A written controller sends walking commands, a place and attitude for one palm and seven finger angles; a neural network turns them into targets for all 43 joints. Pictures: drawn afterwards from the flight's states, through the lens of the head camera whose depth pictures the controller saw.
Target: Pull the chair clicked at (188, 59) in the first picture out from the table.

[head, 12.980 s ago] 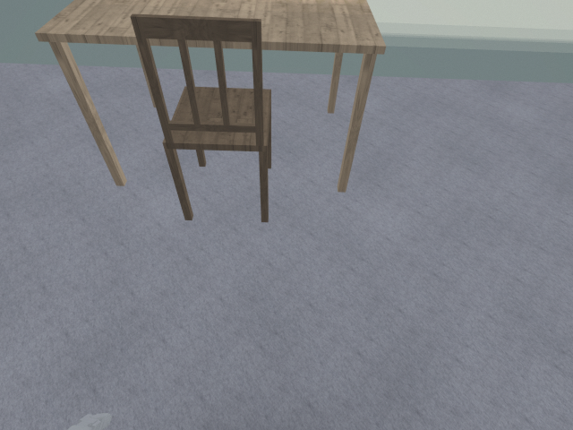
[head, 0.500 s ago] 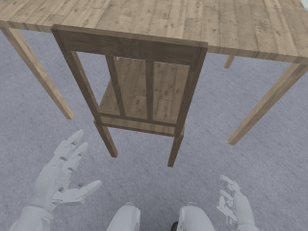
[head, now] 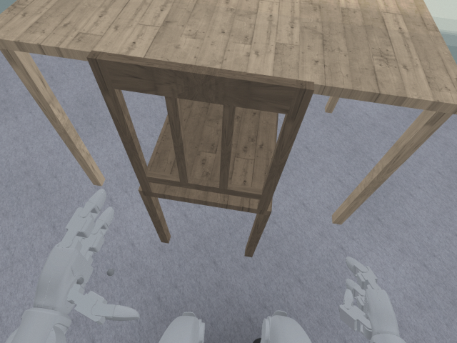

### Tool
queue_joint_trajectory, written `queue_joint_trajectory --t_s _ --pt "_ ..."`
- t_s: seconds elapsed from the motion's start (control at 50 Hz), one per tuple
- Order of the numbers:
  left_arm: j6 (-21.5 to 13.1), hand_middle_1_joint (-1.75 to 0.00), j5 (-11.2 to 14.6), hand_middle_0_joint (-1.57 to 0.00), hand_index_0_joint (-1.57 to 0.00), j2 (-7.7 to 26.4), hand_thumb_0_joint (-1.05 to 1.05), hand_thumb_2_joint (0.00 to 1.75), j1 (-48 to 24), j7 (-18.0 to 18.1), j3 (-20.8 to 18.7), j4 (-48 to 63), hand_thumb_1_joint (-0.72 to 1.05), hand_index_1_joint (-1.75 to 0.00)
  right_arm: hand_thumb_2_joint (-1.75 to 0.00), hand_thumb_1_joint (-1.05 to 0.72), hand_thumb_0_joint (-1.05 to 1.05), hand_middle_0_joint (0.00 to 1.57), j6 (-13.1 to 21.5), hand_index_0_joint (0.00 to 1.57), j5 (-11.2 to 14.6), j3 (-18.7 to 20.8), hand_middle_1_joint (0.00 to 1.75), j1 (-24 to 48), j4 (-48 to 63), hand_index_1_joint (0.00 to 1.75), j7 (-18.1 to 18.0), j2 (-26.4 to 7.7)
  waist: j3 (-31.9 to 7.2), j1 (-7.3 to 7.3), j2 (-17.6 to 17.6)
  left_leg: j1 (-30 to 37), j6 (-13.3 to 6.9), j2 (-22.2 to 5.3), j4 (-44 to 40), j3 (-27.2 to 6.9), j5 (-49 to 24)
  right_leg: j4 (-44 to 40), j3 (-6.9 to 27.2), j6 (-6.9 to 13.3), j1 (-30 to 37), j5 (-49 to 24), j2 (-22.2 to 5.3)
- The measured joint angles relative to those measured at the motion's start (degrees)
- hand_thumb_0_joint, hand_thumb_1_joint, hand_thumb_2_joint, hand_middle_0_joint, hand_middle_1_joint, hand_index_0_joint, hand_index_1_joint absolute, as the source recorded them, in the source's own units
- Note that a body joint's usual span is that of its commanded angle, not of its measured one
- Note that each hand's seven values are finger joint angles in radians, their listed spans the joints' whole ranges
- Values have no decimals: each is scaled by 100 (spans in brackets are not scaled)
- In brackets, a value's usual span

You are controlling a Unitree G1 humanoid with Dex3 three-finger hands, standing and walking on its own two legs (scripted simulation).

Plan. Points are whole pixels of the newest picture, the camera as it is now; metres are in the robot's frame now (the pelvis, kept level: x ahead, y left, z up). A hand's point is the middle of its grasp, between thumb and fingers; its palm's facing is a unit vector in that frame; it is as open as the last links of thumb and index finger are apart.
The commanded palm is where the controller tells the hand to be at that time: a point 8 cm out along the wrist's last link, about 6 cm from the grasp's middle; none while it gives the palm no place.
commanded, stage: raise the hand toward the chair's back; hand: left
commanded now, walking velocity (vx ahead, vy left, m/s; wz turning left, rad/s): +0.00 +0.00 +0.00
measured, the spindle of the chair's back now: (179, 145) +0.50 +0.14 -0.01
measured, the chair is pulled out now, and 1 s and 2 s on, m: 0.00 0.00 0.00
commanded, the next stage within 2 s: aim the fingers beside a spindle in 0.88 s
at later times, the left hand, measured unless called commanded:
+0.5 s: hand (100, 248) +0.25 +0.21 +0.05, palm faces -0.08 -1.00 -0.05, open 16.9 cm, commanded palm +0.23 +0.26 +0.05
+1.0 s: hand (109, 251) +0.24 +0.20 +0.05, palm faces -0.08 -1.00 -0.06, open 16.9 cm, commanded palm +0.23 +0.26 +0.05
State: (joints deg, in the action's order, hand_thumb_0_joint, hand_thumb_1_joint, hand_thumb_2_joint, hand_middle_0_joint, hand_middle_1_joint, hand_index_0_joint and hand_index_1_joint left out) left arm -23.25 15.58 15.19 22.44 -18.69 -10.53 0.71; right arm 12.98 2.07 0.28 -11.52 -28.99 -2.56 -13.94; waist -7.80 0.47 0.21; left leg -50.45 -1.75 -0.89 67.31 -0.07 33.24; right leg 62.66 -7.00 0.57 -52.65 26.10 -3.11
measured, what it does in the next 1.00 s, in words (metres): stands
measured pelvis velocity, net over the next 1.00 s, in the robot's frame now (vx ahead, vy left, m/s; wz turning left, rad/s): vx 0.00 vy -0.01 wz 0.00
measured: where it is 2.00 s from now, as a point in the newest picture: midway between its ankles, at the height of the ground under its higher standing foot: outside the picture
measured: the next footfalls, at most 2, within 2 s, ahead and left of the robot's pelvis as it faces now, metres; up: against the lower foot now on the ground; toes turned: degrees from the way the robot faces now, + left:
none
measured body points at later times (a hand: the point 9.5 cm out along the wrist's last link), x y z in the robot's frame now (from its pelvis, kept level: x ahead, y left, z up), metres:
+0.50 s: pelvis +0.00 +0.01 +0.01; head +0.08 +0.02 +0.45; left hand +0.24 +0.27 +0.06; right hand +0.17 -0.24 -0.06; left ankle -0.01 +0.10 -0.65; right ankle +0.04 -0.12 -0.65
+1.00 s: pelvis +0.00 -0.01 +0.01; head +0.08 +0.00 +0.45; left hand +0.24 +0.25 +0.06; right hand +0.18 -0.24 -0.07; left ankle -0.01 +0.10 -0.65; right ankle +0.04 -0.12 -0.65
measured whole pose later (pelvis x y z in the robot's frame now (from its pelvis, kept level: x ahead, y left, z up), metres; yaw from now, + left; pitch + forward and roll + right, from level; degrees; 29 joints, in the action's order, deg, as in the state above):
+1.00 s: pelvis +0.00 -0.01 +0.01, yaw +0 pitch +16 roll -2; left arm -22.0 17.0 16.5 16.1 -21.5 -13.3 -5.2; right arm 13.3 2.0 -1.1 -13.4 -30.7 -2.2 -14.3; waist -7.3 0.7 1.2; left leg -47.9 -1.3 -1.0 63.7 -0.1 31.8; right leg 59.5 -7.0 0.9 -50.3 25.0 -2.8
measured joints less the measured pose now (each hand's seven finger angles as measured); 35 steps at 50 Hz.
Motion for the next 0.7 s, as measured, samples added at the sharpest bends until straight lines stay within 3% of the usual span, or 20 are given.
queue_joint_trajectory --t_s 0.34,0.48,0.7 --pt "250 -8 106 -6 -6 149 -1 31 -481 -232 -242 -292 -49 -8 -90 -91 1 21 -36 21 -20 -162 30 -185 -151 30 30 25 33 -2 100 163 -37 23 -211 22 -63 -240 22 -55 177 -82 -4" --pt "254 -8 193 -6 -6 188 -1 31 -660 -303 -353 -523 -49 -8 -90 -91 1 21 -37 21 2 -117 30 -271 -189 30 19 -71 33 51 81 229 -38 18 -313 44 -110 -328 43 -53 229 -128 8" --pt "121 -8 124 -6 -6 153 -1 30 -573 -221 -282 -532 -49 -8 -90 -91 1 21 -2 21 -10 -72 30 -278 -145 30 50 -103 44 72 64 276 -13 13 -371 45 -144 -361 46 -29 262 -147 17"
